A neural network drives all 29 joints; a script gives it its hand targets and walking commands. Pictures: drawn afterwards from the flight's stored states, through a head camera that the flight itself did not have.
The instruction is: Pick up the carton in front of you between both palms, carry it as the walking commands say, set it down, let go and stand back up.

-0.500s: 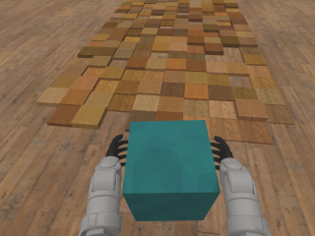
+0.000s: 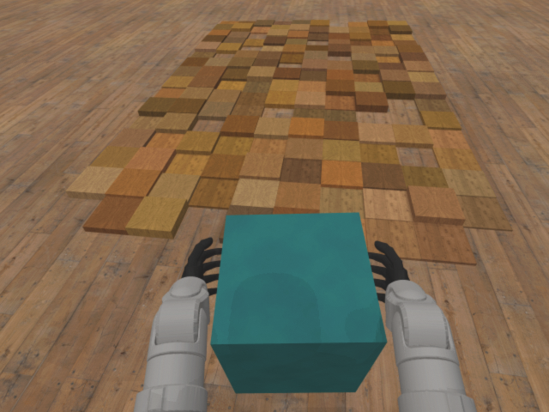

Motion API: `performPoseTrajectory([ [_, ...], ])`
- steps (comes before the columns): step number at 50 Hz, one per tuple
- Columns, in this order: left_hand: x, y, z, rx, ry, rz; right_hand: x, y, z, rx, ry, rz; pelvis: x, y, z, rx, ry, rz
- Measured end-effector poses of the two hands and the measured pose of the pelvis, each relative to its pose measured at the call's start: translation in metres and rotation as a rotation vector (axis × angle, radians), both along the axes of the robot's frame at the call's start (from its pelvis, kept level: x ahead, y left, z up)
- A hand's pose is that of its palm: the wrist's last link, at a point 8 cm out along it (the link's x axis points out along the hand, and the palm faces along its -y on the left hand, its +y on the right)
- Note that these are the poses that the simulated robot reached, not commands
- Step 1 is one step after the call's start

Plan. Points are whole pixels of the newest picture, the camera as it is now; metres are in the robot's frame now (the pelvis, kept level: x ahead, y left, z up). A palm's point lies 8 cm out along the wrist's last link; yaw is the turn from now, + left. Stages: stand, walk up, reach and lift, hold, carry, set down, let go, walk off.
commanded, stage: hold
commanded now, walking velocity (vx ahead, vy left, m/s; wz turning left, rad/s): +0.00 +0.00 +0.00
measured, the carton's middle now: (293, 307) +0.29 +0.00 -0.03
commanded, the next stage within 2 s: carry in 0.66 s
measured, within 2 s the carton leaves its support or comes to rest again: neither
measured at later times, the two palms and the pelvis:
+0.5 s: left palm (194, 288) +0.28 +0.15 +0.05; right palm (397, 290) +0.28 -0.15 +0.05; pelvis -0.01 +0.00 +0.00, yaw +0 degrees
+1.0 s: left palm (183, 240) +0.35 +0.18 +0.08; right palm (372, 242) +0.35 -0.12 +0.07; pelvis +0.07 +0.02 +0.00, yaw +0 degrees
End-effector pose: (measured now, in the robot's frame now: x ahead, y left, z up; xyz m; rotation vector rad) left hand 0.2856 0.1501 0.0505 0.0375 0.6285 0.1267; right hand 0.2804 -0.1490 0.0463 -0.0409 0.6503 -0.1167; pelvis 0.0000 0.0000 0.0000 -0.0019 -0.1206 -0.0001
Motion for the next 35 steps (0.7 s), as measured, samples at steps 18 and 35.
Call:
performPoseTrajectory([
  [18, -0.007, 0.000, 0.000, -0.017, 0.016, 0.020, -0.005, 0.000, 0.000, 0.020, 0.016, -0.007, -0.014, -0.002, -0.003, -0.001, -0.024, 0.002],
  [35, 0.000, 0.000, -0.001, -0.013, 0.016, 0.015, 0.003, 0.000, 0.000, 0.009, 0.016, 0.000, -0.004, -0.003, -0.004, -0.003, 0.027, 0.006],
])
